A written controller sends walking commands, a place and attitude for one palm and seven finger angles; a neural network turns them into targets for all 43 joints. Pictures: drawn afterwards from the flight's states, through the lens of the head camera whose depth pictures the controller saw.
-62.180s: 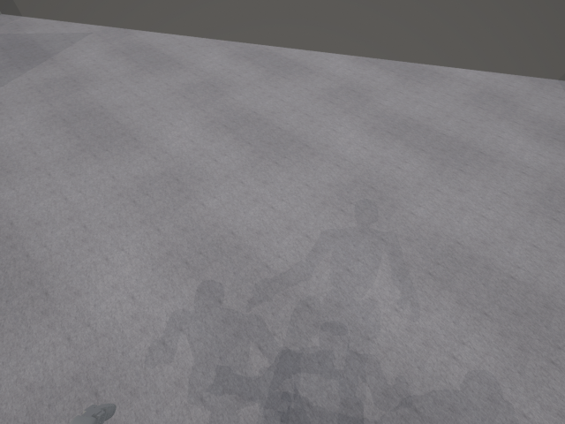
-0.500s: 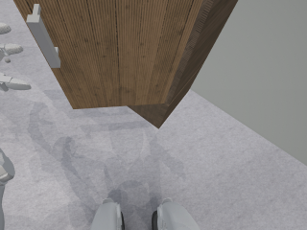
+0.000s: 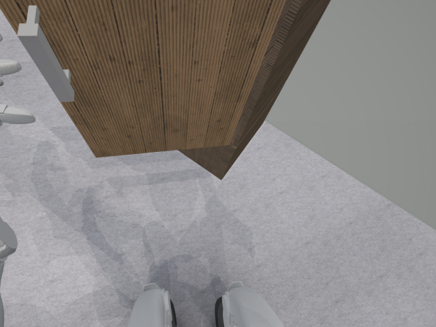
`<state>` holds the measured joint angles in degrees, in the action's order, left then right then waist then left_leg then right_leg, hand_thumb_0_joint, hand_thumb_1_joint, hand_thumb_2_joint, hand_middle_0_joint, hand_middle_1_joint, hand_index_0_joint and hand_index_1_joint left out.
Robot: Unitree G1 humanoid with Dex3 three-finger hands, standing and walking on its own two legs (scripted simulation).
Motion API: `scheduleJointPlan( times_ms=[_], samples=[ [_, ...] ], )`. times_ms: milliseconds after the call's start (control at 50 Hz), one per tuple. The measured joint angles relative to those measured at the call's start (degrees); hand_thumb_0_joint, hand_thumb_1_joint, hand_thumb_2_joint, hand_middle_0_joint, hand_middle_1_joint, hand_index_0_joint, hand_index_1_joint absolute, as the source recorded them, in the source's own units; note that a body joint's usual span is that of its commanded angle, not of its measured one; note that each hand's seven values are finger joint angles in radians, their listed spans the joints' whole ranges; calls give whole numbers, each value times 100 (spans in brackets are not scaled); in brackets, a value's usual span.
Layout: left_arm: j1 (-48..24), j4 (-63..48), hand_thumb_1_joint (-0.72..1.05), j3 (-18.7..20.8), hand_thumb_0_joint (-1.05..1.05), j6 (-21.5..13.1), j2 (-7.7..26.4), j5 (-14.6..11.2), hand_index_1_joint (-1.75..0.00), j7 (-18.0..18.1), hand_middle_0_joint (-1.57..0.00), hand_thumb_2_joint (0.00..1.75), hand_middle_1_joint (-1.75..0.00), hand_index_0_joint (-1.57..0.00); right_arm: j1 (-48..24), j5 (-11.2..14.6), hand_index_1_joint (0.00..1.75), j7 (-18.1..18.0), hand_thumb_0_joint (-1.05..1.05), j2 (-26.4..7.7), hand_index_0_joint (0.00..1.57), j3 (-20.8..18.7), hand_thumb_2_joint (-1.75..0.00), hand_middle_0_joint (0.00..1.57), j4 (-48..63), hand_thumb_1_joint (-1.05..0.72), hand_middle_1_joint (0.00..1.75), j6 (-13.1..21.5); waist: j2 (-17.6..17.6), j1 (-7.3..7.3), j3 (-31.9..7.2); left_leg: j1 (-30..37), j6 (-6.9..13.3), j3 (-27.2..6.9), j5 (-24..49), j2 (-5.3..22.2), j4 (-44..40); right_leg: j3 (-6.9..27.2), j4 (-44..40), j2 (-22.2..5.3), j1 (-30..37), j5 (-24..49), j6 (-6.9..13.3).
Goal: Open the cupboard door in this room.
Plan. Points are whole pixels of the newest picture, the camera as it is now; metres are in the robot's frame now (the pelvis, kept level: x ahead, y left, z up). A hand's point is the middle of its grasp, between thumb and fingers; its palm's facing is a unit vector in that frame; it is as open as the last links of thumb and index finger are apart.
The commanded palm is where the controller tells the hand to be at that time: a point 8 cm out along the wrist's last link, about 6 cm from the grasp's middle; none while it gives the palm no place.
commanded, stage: move the hooked fingers beside the handle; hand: left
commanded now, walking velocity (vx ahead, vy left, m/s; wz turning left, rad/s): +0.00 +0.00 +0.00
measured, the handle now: (51, 58) +0.55 +0.23 +0.08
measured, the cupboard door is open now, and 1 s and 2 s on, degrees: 44 44 43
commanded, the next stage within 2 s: slide the fingers in behind the handle in 0.78 s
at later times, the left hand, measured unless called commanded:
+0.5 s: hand (4, 84) +0.50 +0.29 +0.08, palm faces +0.09 -1.00 +0.00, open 14.0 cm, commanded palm +0.49 +0.33 +0.08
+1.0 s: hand out of the picture +0.50 +0.30 +0.08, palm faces +0.08 -1.00 -0.01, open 14.0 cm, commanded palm +0.49 +0.32 +0.07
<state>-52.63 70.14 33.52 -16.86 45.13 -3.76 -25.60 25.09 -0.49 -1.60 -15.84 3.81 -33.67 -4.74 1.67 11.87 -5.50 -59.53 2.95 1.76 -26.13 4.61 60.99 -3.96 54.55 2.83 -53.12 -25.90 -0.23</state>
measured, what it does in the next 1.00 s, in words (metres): stands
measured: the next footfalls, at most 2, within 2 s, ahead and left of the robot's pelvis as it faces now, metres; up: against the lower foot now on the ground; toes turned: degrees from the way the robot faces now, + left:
none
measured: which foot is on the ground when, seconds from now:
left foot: down 0.00-1.00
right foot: down 0.00-1.00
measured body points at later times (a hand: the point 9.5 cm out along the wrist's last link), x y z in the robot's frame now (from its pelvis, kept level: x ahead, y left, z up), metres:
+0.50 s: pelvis -0.01 +0.00 -0.01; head +0.14 +0.05 +0.42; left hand +0.49 +0.34 +0.08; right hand -0.01 -0.28 -0.09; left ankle +0.02 +0.08 -0.67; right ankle -0.01 -0.13 -0.67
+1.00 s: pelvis -0.01 +0.00 -0.01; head +0.15 +0.05 +0.41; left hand +0.49 +0.35 +0.08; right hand -0.03 -0.28 -0.10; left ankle +0.02 +0.08 -0.67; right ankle -0.01 -0.13 -0.67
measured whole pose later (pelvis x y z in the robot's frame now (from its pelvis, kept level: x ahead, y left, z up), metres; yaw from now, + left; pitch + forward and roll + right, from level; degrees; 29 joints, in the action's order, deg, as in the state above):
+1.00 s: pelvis -0.01 +0.00 -0.01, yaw +0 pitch +25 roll -6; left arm -56.0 70.7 30.6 -18.8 46.1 -4.8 -26.0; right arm 24.1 -0.4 -2.2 -16.6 3.8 -35.2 -4.8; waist 1.4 12.0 -5.1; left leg -62.8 2.7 0.2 -26.3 4.5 63.6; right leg -5.3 56.8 2.9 -55.7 -26.3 0.0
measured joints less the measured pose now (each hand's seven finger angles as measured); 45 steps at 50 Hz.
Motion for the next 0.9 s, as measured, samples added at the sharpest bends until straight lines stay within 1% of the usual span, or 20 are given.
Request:
scheduleJointPlan(
  times_ms=[60, 100, 200, 280, 340, 400, 480, 540, 580, 640, 740, 820, 900],
  samples=[
    [88, -98, -50, 8, -1, -128, -7, -21, -120, 61, -30, 30, -120, -30, -22, 0, 30, 19, 1, 9, 20, -25, -90, 21, -4, -90, 30, 7, -19, -28, -9, 84, -6, -14, -14, 0, -12, -11, -32, 5, 98, -7, 4],
    [101, -98, -50, -79, -1, -187, -11, -77, -120, 32, -30, 30, -120, -30, -38, 9, 30, 25, 1, -1, 20, -39, -90, 21, -23, -90, 30, -10, -26, -63, -22, 137, -9, -30, -13, -8, -28, -27, -60, 1, 164, -7, 4],
    [-54, 174, -50, -490, -1, -106, -46, -199, -120, -141, -30, 30, -120, -30, -101, 51, 30, -16, 0, -72, 20, -37, -90, 21, -51, -90, 30, -64, -32, -131, -14, 184, 2, -98, 14, -68, -39, -98, -79, -47, 253, -11, -2],
    [-139, 216, -50, -643, -1, -140, -192, -186, -120, -89, -30, 30, -120, -30, -180, 28, 30, -53, 0, -124, 20, -51, -90, 21, -49, -90, 30, -40, -48, -141, 14, 100, 8, -124, 42, -108, 3, -128, -9, -86, 176, -16, -5],
    [-183, 105, -50, -550, -1, -271, -313, -153, -120, 25, -30, 30, -120, -30, -257, -5, 30, -54, 0, -131, 20, -67, -90, 21, -77, -90, 30, -2, -73, -116, 32, 9, 6, -127, 49, -108, 65, -131, 69, -90, 79, -21, -2],
    [-252, 82, -50, -437, -1, -362, -313, -96, -120, 138, -30, 30, -120, -30, -304, -13, 30, -53, 0, -113, 20, -63, -90, 20, -85, -90, 30, 20, -96, -54, 34, -51, -1, -122, 44, -89, 115, -123, 128, -75, 8, -24, 6],
    [-464, 364, -50, -379, -1, -227, -70, 47, -120, 219, -30, 30, -120, -31, -306, 16, 30, -75, 0, -107, 20, 9, -90, 20, -36, -90, 30, 14, -75, 54, 77, -118, -6, -135, 41, -63, 171, -132, 174, -50, -58, -20, 17],
    [-530, 449, -50, -381, -1, -130, 131, 121, -120, 226, -30, 30, -120, -30, -249, 23, 30, -96, 0, -100, 20, 48, -90, 20, -4, -90, 30, 9, -41, 101, 100, -190, -11, -131, 46, -47, 193, -125, 200, -36, -137, -11, 22],
    [-507, 389, -50, -352, -1, -153, 193, 111, -120, 192, -30, 30, -120, -30, -194, 17, 30, -98, 0, -90, 20, 57, -90, 20, -21, -90, 30, 4, -22, 94, 111, -223, -15, -119, 50, -36, 195, -112, 206, -27, -179, -4, 25],
    [-521, 396, -50, -315, -1, -198, 259, 17, -120, 79, -30, 30, -120, -30, -122, 23, 30, -97, 0, -76, 20, 80, -90, 21, -88, -90, 30, -7, -4, 75, 115, -253, -17, -110, 46, -23, 201, -101, 213, -15, -217, -2, 27],
    [-578, 521, -50, -279, -1, -89, 383, -51, -120, -101, -30, 30, -120, -30, -38, 49, 30, -117, 1, -71, 20, 102, -90, 21, -130, -90, 30, -11, 13, 89, 106, -318, -19, -124, 27, -9, 236, -110, 236, 1, -275, -16, 33],
    [-477, 475, -50, -235, -1, -72, 382, -26, -120, -132, -30, 30, -120, -30, -14, 43, 30, -114, 1, -84, 20, 86, -90, 21, -114, -90, 30, -1, 8, 83, 90, -355, -20, -119, 9, 6, 260, -101, 250, 14, -314, -23, 32],
    [-408, 309, -50, -173, -1, -137, 309, -21, -120, -84, -30, 30, -120, -30, -43, 22, 30, -102, 1, -90, 20, 53, -90, 21, -119, -90, 30, 19, -12, 71, 79, -394, -23, -132, -11, 8, 297, -111, 274, 18, -343, -39, 33]
  ],
)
